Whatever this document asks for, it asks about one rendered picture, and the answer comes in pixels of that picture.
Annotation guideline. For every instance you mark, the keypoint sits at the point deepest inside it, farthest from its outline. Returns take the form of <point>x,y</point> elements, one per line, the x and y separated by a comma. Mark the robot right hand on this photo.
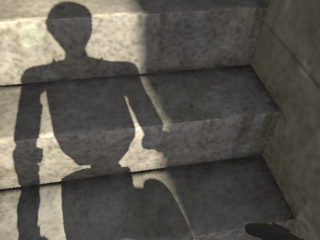
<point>269,231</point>

